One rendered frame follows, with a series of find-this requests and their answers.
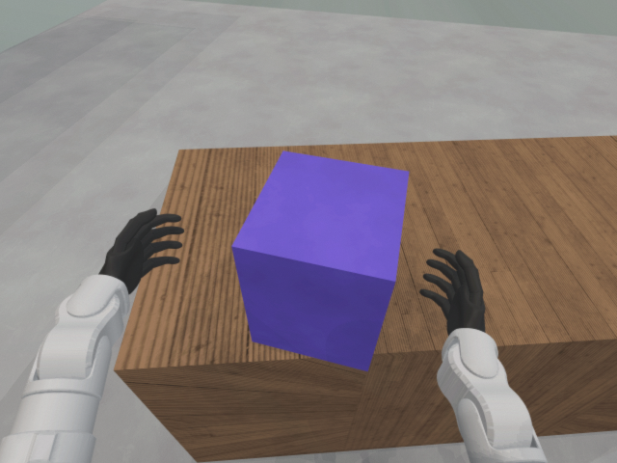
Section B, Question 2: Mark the pedestal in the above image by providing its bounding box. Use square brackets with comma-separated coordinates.
[114, 135, 617, 463]

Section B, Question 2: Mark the left robot hand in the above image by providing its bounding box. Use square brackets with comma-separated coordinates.
[98, 208, 184, 294]

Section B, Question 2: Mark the right robot forearm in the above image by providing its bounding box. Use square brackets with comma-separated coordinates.
[437, 328, 548, 463]

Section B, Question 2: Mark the carton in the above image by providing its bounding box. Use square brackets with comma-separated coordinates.
[231, 151, 409, 371]

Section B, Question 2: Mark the left robot forearm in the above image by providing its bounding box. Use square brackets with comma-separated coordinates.
[0, 275, 130, 463]

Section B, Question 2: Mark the right robot hand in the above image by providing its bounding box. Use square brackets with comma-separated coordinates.
[419, 249, 486, 335]

